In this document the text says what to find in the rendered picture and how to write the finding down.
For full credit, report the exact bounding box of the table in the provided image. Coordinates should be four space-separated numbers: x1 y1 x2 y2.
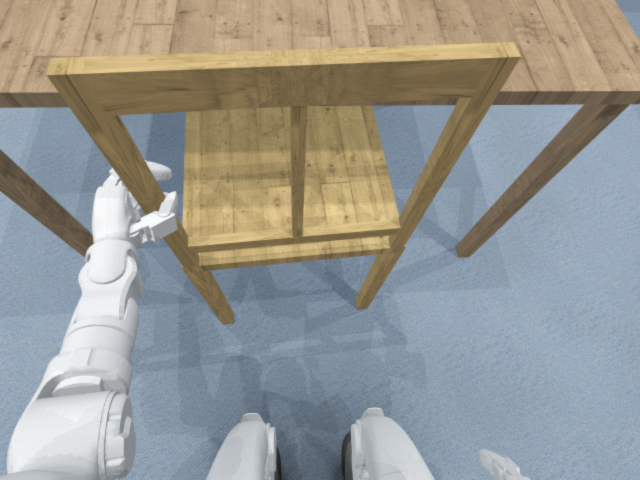
0 0 640 258

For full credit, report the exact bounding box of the left robot upper arm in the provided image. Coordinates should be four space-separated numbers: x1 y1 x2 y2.
0 390 136 480

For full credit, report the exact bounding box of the left robot hand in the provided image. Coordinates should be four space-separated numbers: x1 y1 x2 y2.
92 160 178 250

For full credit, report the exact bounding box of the right robot hand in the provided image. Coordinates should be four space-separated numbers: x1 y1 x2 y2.
478 449 530 480

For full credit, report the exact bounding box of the left robot forearm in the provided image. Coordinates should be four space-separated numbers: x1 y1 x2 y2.
7 239 144 474

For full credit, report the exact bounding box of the robot thigh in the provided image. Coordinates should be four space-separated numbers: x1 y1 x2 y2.
206 421 276 480
351 416 435 480

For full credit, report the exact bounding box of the chair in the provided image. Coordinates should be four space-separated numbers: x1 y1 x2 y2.
46 42 521 325

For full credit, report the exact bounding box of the robot right thigh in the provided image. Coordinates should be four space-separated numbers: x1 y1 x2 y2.
351 416 435 480

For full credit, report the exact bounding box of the robot left thigh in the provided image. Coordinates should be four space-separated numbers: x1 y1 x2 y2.
206 421 276 480

